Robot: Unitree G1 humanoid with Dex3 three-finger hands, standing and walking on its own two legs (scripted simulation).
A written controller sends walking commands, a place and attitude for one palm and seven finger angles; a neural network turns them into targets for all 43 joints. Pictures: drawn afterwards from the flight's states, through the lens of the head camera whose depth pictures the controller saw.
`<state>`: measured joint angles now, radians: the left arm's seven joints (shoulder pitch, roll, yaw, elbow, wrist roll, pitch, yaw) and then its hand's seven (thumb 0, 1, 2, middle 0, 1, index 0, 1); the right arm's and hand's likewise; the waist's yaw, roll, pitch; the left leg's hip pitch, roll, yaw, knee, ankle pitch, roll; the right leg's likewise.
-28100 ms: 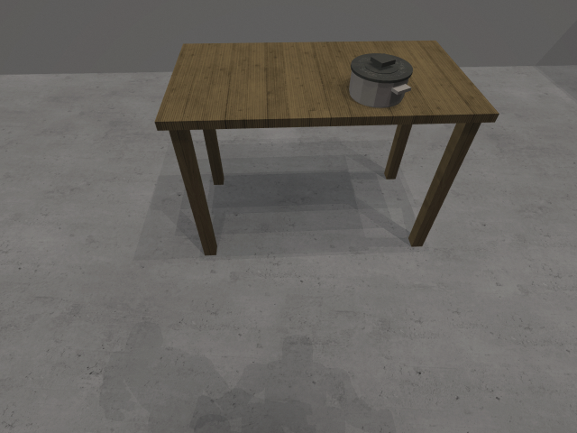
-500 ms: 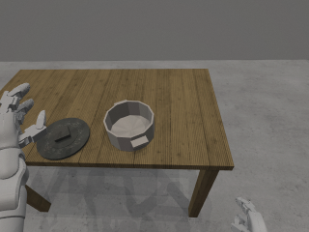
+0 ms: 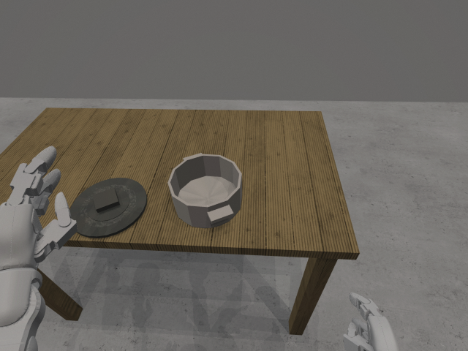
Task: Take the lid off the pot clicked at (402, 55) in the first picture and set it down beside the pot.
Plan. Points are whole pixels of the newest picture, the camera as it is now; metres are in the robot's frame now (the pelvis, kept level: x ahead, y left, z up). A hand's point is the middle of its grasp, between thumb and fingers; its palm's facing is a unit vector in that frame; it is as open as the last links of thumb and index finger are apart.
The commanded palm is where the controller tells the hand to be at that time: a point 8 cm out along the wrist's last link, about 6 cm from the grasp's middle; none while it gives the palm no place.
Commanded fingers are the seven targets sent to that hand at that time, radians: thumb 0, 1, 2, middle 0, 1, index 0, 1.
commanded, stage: draw the hand back to the body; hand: left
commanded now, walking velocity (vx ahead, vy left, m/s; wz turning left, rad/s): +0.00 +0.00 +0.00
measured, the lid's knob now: (106, 199) +0.44 +0.37 -0.05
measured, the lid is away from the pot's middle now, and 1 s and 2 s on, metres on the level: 0.25 0.25 0.25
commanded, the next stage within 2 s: step back with the hand held close in 0.44 s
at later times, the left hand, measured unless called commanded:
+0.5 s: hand (54, 266) +0.17 +0.24 +0.16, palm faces +0.37 -0.86 -0.37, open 7.4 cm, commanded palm +0.12 +0.29 +0.17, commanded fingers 0.00 0.90 0.90 -0.20 -0.30 -0.20 -0.30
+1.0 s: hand (31, 283) +0.16 +0.27 +0.15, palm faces +0.23 -0.84 -0.50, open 7.4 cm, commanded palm +0.09 +0.32 +0.17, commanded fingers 0.00 0.90 0.90 -0.20 -0.30 -0.20 -0.30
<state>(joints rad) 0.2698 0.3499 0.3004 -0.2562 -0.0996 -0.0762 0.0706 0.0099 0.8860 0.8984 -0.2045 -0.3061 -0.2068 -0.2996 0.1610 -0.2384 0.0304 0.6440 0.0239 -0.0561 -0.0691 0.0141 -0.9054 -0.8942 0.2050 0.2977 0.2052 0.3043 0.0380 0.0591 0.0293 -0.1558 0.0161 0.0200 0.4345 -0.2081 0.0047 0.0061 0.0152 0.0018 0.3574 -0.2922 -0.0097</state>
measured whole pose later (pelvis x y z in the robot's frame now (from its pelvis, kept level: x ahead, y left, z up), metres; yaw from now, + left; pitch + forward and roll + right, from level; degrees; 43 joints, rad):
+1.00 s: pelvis -0.04 +0.04 -0.01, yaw -1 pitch +0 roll -1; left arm 0.64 0.44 0.38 -0.64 -0.06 -0.16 0.07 0.01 0.89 0.90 -0.21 -0.30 -0.21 -0.30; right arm 0.21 -0.21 0.00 0.52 0.03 -0.04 -0.06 0.01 -0.91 -0.89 0.20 0.30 0.20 0.30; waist 0.00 -0.01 0.06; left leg -0.37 -0.02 0.05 0.56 -0.20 0.06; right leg -0.23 -0.02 0.03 0.53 -0.31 0.04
